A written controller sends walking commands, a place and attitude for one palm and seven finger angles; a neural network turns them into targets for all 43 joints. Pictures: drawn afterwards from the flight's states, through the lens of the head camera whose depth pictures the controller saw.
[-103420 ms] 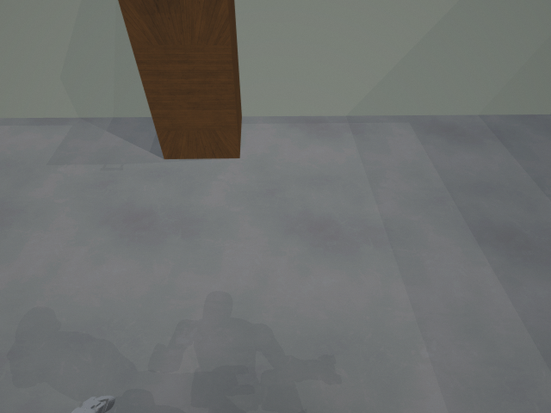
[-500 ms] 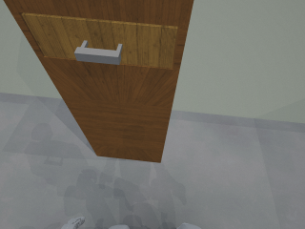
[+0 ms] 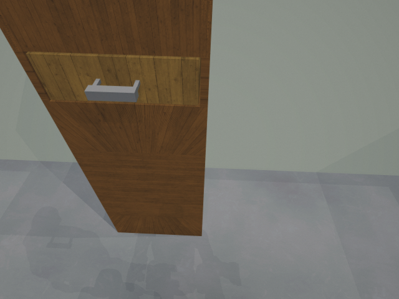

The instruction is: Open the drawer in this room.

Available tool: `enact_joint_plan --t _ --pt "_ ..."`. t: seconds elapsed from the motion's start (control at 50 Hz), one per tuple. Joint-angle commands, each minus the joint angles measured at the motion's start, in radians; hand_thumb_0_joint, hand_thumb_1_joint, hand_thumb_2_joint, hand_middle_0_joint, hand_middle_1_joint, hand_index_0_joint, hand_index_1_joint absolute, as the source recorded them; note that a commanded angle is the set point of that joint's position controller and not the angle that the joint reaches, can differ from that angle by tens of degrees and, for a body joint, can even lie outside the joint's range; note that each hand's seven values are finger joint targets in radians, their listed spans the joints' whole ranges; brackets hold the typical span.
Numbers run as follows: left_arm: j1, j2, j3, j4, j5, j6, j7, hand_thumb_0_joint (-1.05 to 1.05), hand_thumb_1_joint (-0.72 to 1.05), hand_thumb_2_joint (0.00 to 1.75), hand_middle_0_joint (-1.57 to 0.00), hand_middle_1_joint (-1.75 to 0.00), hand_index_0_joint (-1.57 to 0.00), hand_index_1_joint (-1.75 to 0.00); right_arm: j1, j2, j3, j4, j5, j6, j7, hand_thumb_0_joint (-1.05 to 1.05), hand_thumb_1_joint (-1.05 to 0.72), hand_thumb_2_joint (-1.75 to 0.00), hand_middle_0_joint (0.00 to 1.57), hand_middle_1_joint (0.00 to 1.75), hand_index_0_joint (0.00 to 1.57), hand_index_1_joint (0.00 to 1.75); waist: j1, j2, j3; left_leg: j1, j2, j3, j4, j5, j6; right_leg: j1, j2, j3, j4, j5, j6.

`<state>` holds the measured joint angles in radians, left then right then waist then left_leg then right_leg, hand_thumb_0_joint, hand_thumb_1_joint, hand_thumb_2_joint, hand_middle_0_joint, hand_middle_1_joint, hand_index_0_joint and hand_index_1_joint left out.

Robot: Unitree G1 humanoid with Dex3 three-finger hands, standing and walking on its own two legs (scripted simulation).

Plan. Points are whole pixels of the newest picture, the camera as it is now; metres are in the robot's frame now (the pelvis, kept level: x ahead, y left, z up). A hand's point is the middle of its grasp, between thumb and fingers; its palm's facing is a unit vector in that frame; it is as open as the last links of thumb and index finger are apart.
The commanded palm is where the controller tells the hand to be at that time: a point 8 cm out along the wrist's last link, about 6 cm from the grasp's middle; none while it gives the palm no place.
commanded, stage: come to a stop and stand still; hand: left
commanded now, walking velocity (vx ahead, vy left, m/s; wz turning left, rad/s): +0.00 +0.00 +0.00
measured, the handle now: (114, 88) +0.53 +0.23 +0.15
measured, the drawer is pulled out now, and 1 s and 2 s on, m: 0.00 0.00 0.00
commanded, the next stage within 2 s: look again from close up in 0.38 s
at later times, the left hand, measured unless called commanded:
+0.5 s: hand out of the picture -0.02 +0.18 -0.16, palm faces +0.00 -0.98 -0.20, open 7.4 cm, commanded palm none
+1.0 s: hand out of the picture -0.03 +0.18 -0.16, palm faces +0.00 -0.98 -0.18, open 7.4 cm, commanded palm none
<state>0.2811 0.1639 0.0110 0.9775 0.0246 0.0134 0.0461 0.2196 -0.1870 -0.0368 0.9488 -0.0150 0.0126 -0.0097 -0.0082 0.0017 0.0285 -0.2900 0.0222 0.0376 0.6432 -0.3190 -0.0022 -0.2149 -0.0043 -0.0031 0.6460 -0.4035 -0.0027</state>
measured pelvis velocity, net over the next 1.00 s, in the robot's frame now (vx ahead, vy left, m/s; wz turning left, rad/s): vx -0.02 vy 0.01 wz -0.01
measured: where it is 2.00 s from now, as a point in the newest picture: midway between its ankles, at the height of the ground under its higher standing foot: outside the picture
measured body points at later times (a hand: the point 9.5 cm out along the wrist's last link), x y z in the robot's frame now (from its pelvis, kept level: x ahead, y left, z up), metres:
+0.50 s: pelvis -0.03 +0.00 +0.01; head -0.03 +0.00 +0.46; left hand -0.02 +0.23 -0.14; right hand -0.04 -0.23 -0.14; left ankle +0.01 +0.12 -0.72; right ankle -0.03 -0.12 -0.72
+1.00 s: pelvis -0.02 +0.01 +0.02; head -0.02 +0.01 +0.47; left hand -0.02 +0.23 -0.15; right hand -0.01 -0.22 -0.14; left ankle +0.01 +0.12 -0.72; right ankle -0.03 -0.12 -0.72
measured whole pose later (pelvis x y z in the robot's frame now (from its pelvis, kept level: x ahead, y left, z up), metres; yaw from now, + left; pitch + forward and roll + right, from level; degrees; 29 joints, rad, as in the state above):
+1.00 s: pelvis -0.02 +0.01 +0.02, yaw -1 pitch -1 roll +0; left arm 0.32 0.15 -0.01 1.10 0.02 -0.01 0.03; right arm 0.26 -0.16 0.00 1.12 -0.01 -0.02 -0.01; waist 0.00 -0.01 0.01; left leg -0.23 0.01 0.06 0.46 -0.20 0.01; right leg -0.17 -0.01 0.01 0.47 -0.28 0.01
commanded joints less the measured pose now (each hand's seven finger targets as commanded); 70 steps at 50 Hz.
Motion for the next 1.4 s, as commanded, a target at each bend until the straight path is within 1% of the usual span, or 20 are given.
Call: enact_joint_plan --t 0.0,0.04,0.08,0.14,0.72,0.86,1.0,1.08,1.1,1.12,1.14,1.16,1.18,1.2,1.22,1.26,1.28,1.32,1.36,1.38 --pt "0.06 0.124 0.018 -0.047 -0.006 -0.015 0.006 0.0 0.9 0.9 -0.2 -0.3 -0.2 -0.3 -0.011 -0.109 -0.008 -0.041 -0.004 -0.018 -0.011 0.0 -0.9 -0.9 0.2 0.3 0.2 0.3 0.029 0.133 0.094 -0.046 0.128 -0.143 -0.214 0.199 0.088 -0.07 -0.026 0.037 -0.153 0.105 -0.025" --pt "0.057 0.134 0.012 -0.034 -0.004 -0.023 -0.002 0.0 0.9 0.9 -0.2 -0.3 -0.2 -0.3 -0.005 -0.094 -0.004 -0.047 -0.002 -0.013 -0.008 0.0 -0.9 -0.9 0.2 0.3 0.2 0.3 0.013 -0.011 0.126 -0.057 0.063 -0.09 -0.197 0.016 0.045 -0.113 -0.06 0.111 -0.24 0.062 -0.041" --pt "0.037 0.144 0.011 -0.035 -0.006 -0.031 -0.007 0.0 0.9 0.9 -0.2 -0.3 -0.2 -0.3 0.04 -0.086 -0.001 -0.026 -0.004 -0.015 -0.007 0.0 -0.9 -0.9 0.2 0.3 0.2 0.3 -0.009 -0.037 0.075 0.025 0.045 -0.06 -0.179 0.031 0.03 -0.136 -0.081 0.134 -0.278 0.039 -0.05" --pt "0.035 0.147 0.011 -0.032 -0.01 -0.034 -0.011 0.0 0.9 0.9 -0.2 -0.3 -0.2 -0.3 0.064 -0.087 0.003 0.0 -0.003 -0.022 -0.006 0.0 -0.9 -0.9 0.2 0.3 0.2 0.3 -0.009 -0.011 0.022 0.054 0.052 -0.066 -0.198 0.04 0.031 -0.112 -0.077 0.125 -0.281 0.031 -0.047" --pt "0.111 0.098 -0.006 0.093 -0.01 -0.044 -0.011 0.0 0.9 0.9 -0.2 -0.3 -0.2 -0.3 0.106 -0.082 0.018 0.136 0.005 -0.043 -0.014 0.0 -0.9 -0.9 0.2 0.3 0.2 0.3 0.009 -0.003 0.023 0.069 0.082 -0.085 -0.276 0.12 0.035 -0.044 -0.078 0.094 -0.273 0.175 -0.033" --pt "0.109 0.091 -0.007 0.102 -0.008 -0.041 -0.009 0.0 0.9 0.9 -0.2 -0.3 -0.2 -0.3 0.095 -0.076 0.018 0.143 0.006 -0.041 -0.015 0.0 -0.9 -0.9 0.2 0.3 0.2 0.3 0.009 -0.008 0.061 0.064 0.086 -0.089 -0.295 0.099 0.036 -0.06 -0.074 0.09 -0.277 0.165 -0.028" --pt "0.112 0.092 -0.004 0.103 -0.008 -0.044 -0.01 0.0 0.9 0.9 -0.2 -0.3 -0.2 -0.3 0.082 -0.082 0.016 0.139 0.005 -0.044 -0.015 0.0 -0.9 -0.9 0.2 0.3 0.2 0.3 0.012 -0.003 0.031 0.086 0.085 -0.083 -0.29 0.13 0.037 -0.044 -0.079 0.091 -0.276 0.197 -0.027" --pt "0.108 0.094 -0.004 0.102 -0.008 -0.046 -0.009 0.0 0.9 0.9 -0.2 -0.3 -0.2 -0.3 0.082 -0.084 0.016 0.141 0.006 -0.045 -0.016 0.0 -0.9 -0.9 0.2 0.3 0.2 0.3 0.01 -0.023 0.023 0.098 0.085 -0.074 -0.276 0.177 0.036 -0.037 -0.083 0.096 -0.278 0.232 -0.027" --pt "0.158 0.101 -0.006 0.124 0.003 -0.057 0.029 0.0 0.9 0.9 -0.2 -0.3 -0.2 -0.3 -0.011 -0.098 0.019 0.064 0.013 -0.048 -0.008 0.0 -0.9 -0.9 0.2 0.3 0.2 0.3 0.041 -0.025 0.082 0.029 0.088 -0.037 -0.076 0.228 0.001 -0.062 -0.134 0.149 -0.314 0.469 -0.012" --pt "-0.629 0.398 -0.044 -1.432 0.112 -0.232 0.041 0.0 0.88 0.89 -0.2 -0.32 -0.2 -0.32 0.031 -0.227 0.023 -0.288 0.078 -0.185 -0.061 0.0 -0.9 -0.9 0.2 0.3 0.2 0.3 -0.064 0.23 -0.418 0.325 -0.017 -0.005 -0.232 0.286 0.049 -0.001 -0.015 0.109 -0.172 0.383 -0.047" --pt "-0.198 0.351 0.021 -1.161 0.132 -0.158 0.127 0.0 0.85 0.88 -0.2 -0.33 -0.2 -0.33 -0.066 -0.16 0.029 -0.225 0.066 -0.287 -0.108 0.0 -0.9 -0.9 0.2 0.3 0.2 0.3 0.032 0.37 -0.377 0.36 0.021 -0.009 -0.228 0.3 0.035 -0.056 -0.006 -0.008 -0.093 0.199 -0.057" --pt "-0.126 0.27 0.003 -1.124 0.086 -0.089 0.182 0.0 0.83 0.87 -0.21 -0.34 -0.21 -0.34 -0.056 -0.155 0.007 -0.168 0.076 -0.324 -0.117 0.0 -0.9 -0.9 0.2 0.3 0.2 0.3 0.013 0.268 -0.281 0.226 0.029 -0.03 -0.247 0.136 0.005 -0.097 0.001 -0.046 -0.1 0.106 -0.037" --pt "0.209 0.045 -0.132 -0.887 0.121 0.022 0.183 0.0 0.81 0.86 -0.21 -0.36 -0.21 -0.36 -0.045 -0.095 0.014 -0.177 0.101 -0.328 -0.117 0.0 -0.9 -0.9 0.2 0.3 0.2 0.3 0.008 0.154 -0.159 0.129 0.036 -0.034 -0.262 0.049 0.026 -0.125 0.004 -0.053 -0.108 0.103 -0.027" --pt "0.002 0.094 -0.139 -1.171 0.141 0.005 0.188 0.0 0.78 0.85 -0.21 -0.37 -0.21 -0.37 -0.064 -0.136 0.016 -0.272 0.091 -0.339 -0.108 0.0 -0.9 -0.9 0.2 0.3 0.2 0.3 -0.004 0.106 -0.081 0.056 0.017 -0.062 -0.258 -0.001 0.024 -0.137 -0.002 -0.047 -0.12 0.107 -0.024" --pt "0.053 0.152 -0.108 -1.167 0.246 0.004 0.215 0.0 0.76 0.84 -0.21 -0.39 -0.21 -0.39 -0.102 -0.165 0.008 -0.284 0.067 -0.342 -0.107 0.0 -0.9 -0.9 0.2 0.3 0.2 0.3 -0.012 0.059 -0.085 0.046 0.017 -0.065 -0.23 -0.038 0.03 -0.202 0.011 -0.028 -0.119 0.07 -0.031" --pt "0.115 0.153 -0.124 -1.08 0.422 0.016 0.265 0.0 0.71 0.82 -0.21 -0.42 -0.21 -0.42 -0.113 -0.17 0.006 -0.349 0.029 -0.319 -0.084 0.0 -0.9 -0.9 0.2 0.3 0.2 0.3 -0.015 -0.032 -0.006 -0.055 -0.014 -0.083 -0.164 -0.049 0.031 -0.301 0.021 -0.043 -0.093 0.015 -0.032" --pt "0.144 0.161 -0.119 -1.04 0.524 0.026 0.286 0.0 0.69 0.81 -0.22 -0.43 -0.22 -0.43 -0.117 -0.171 -0.005 -0.381 0.015 -0.292 -0.068 0.0 -0.9 -0.9 0.2 0.3 0.2 0.3 0.007 -0.092 -0.016 -0.09 -0.023 -0.073 -0.137 -0.026 0.022 -0.32 0.03 -0.043 -0.084 -0.024 -0.035" --pt "0.388 0.123 -0.125 -0.931 0.691 0.038 0.313 0.0 0.64 0.79 -0.22 -0.47 -0.22 -0.47 -0.153 -0.169 -0.025 -0.443 -0.012 -0.223 -0.03 0.0 -0.9 -0.9 0.2 0.3 0.2 0.3 0.085 -0.184 -0.003 -0.157 -0.033 -0.033 -0.089 0.026 0.008 -0.333 0.039 -0.031 -0.081 -0.075 -0.046" --pt "0.485 0.143 -0.084 -0.9 0.816 0.027 0.308 0.0 0.6 0.77 -0.22 -0.5 -0.22 -0.5 -0.18 -0.162 -0.033 -0.476 -0.01 -0.13 0.01 0.0 -0.9 -0.9 0.2 0.3 0.2 0.3 0.147 -0.245 -0.049 -0.188 -0.034 -0.016 -0.072 0.101 0.001 -0.272 0.033 0.022 -0.07 0.013 -0.062" --pt "0.424 0.159 -0.096 -0.96 0.864 0.015 0.306 0.0 0.57 0.76 -0.22 -0.51 -0.22 -0.51 -0.209 -0.164 -0.024 -0.503 -0.014 -0.088 0.024 0.0 -0.9 -0.9 0.2 0.3 0.2 0.3 0.147 -0.252 -0.069 -0.201 -0.039 -0.008 -0.059 0.122 0.002 -0.257 0.022 0.041 -0.049 0.073 -0.065"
